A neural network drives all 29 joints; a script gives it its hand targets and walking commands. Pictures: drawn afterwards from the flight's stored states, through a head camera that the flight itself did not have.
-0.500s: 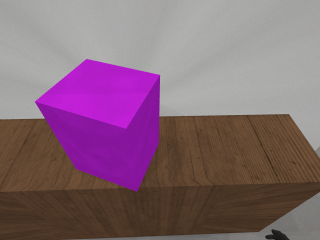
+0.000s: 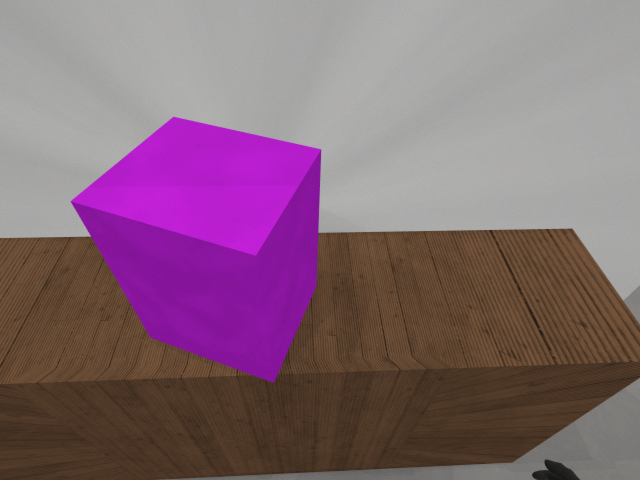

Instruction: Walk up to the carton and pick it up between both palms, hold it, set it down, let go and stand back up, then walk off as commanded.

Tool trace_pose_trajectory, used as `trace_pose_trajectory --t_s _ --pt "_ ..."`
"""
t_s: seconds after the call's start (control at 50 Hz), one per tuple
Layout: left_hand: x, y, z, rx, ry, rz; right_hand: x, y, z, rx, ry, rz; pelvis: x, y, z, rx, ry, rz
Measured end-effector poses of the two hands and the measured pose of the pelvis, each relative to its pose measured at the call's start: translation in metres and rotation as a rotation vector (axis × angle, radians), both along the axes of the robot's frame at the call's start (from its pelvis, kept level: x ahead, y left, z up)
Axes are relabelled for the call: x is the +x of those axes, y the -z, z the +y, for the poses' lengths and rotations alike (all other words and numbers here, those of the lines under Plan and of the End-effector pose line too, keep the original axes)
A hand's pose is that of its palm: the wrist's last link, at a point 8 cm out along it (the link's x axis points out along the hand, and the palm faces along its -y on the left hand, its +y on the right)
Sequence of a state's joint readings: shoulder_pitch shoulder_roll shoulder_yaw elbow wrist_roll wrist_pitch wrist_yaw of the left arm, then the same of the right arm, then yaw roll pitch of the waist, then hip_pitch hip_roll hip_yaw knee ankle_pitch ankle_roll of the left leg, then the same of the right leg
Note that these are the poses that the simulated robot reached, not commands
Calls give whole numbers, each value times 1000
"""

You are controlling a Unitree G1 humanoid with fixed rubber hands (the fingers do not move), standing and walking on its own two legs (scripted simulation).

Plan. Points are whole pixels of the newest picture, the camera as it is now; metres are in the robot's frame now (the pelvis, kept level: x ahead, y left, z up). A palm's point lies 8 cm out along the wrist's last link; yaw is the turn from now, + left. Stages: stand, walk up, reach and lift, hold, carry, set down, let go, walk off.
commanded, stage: walk up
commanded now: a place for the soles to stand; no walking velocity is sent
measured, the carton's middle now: (225, 254) +0.44 +0.13 +0.04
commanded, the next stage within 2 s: none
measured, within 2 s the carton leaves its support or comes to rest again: neither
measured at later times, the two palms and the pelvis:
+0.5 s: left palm out of the picture +0.10 +0.30 -0.09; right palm out of the picture +0.10 -0.32 -0.08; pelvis +0.00 +0.00 +0.00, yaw -1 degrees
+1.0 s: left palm out of the picture +0.10 +0.31 -0.08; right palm out of the picture +0.08 -0.32 -0.08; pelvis -0.01 +0.01 +0.00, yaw -2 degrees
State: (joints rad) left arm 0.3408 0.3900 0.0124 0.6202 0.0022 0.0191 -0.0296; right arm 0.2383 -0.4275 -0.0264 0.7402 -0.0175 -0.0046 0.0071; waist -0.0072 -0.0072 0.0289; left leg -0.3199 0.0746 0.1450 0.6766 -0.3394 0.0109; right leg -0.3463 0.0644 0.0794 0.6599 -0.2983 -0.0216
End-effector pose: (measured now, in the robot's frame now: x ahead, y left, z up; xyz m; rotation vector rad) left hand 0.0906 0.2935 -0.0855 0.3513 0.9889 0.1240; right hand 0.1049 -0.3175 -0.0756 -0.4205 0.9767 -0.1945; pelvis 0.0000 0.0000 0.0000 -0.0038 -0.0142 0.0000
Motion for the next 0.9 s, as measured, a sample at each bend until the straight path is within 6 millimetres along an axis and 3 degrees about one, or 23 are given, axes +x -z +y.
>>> trace_pose_trajectory --t_s 0.56,0.72,0.9 --pt "5 -2 1 18 13 -1 -6 6 -2 9 9 8 1 2 -2 0 10 -7" --pt "11 0 5 1 26 -18 -15 3 6 1 21 10 -2 2 7 -2 23 -12" --pt "11 0 2 11 39 -24 -20 1 -3 -8 32 -1 -5 3 0 -3 31 -22"
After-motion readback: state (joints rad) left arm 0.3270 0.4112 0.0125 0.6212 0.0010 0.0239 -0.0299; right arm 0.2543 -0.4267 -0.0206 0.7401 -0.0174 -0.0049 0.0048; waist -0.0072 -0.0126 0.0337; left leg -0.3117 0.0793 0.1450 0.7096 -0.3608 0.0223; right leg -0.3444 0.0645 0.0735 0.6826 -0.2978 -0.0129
